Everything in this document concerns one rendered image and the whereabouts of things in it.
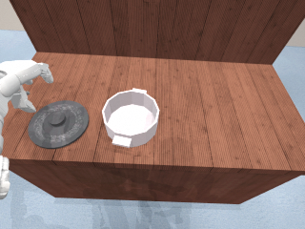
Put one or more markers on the pot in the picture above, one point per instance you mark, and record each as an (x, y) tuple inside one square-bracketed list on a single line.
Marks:
[(131, 118)]

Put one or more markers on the knob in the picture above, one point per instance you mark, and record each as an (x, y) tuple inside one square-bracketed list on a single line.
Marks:
[(57, 119)]

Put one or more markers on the lid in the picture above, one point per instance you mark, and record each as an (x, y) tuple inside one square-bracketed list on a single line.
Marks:
[(44, 135)]

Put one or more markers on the table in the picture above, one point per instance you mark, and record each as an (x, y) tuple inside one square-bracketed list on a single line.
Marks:
[(227, 129)]

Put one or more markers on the robot left upper arm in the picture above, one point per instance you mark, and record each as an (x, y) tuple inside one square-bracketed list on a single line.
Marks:
[(4, 176)]

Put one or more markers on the left robot hand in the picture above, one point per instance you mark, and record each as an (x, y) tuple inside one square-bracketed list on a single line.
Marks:
[(26, 71)]

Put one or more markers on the left robot forearm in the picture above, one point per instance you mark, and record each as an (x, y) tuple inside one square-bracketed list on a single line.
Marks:
[(9, 85)]

